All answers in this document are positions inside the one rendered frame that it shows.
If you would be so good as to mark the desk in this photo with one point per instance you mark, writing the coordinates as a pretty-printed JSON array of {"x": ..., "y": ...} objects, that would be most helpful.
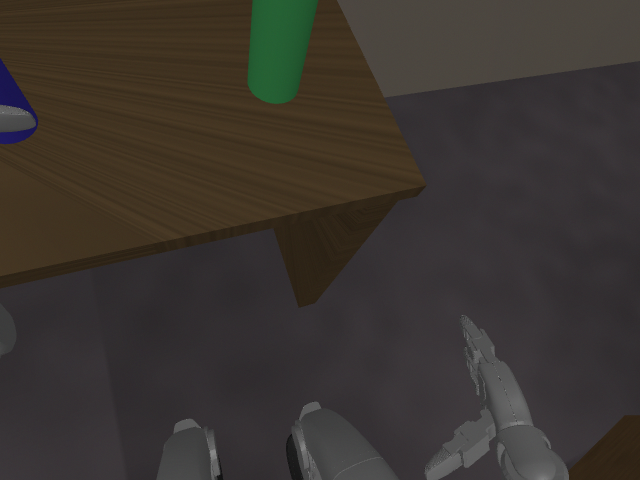
[{"x": 149, "y": 140}]

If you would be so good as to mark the right robot hand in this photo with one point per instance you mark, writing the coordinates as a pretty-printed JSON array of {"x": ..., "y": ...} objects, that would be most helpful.
[{"x": 501, "y": 400}]

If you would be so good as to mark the right robot arm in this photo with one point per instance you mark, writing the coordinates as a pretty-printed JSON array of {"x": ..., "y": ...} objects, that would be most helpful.
[{"x": 524, "y": 453}]

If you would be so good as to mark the left robot hand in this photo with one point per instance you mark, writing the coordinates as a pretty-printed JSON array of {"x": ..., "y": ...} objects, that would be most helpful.
[{"x": 15, "y": 119}]

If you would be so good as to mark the right robot foot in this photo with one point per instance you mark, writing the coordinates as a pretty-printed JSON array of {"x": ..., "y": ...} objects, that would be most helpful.
[{"x": 292, "y": 459}]

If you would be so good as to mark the left robot arm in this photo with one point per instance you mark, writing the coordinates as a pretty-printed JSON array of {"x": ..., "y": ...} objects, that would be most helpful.
[{"x": 7, "y": 331}]

